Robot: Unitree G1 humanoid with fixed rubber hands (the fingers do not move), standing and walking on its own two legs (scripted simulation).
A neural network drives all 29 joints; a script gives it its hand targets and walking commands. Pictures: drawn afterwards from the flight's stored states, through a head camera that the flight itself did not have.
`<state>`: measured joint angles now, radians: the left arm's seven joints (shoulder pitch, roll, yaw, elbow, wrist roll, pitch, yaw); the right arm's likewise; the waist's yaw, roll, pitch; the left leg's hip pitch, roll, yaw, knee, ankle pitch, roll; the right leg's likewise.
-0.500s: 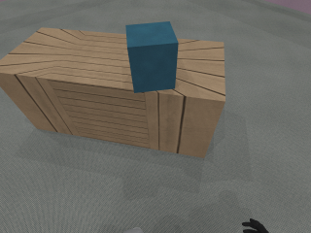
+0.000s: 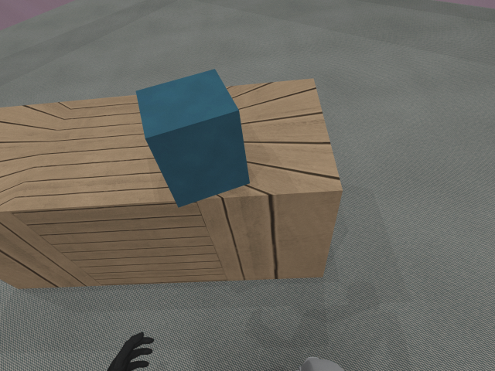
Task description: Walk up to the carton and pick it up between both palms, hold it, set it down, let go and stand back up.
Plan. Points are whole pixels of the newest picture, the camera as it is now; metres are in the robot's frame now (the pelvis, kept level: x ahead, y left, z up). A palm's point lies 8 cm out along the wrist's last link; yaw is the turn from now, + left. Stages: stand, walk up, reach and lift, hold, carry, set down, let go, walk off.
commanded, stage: walk up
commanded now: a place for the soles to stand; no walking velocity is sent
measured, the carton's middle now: (196, 139) +0.69 +0.16 -0.05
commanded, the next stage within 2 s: none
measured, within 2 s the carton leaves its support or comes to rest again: neither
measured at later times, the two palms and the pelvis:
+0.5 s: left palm (55, 362) +0.18 +0.39 -0.11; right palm (346, 315) +0.23 -0.14 -0.09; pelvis +0.15 +0.12 +0.01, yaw -2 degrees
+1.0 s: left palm (77, 270) +0.34 +0.38 -0.07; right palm (330, 301) +0.26 -0.12 -0.09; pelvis +0.20 +0.13 +0.02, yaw -4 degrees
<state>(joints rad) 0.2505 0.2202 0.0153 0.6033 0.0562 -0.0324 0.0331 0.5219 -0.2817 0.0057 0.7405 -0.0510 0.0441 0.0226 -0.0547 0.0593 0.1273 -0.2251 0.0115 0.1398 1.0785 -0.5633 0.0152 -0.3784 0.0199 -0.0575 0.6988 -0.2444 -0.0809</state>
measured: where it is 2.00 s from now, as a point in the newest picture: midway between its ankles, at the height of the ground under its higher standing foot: (221, 356)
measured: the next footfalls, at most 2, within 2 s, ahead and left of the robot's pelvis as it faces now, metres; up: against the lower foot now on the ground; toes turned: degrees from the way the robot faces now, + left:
left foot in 0.40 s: +0.27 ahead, +0.25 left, +0.00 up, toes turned +4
right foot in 0.76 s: +0.27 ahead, +0.02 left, +0.00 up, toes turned -5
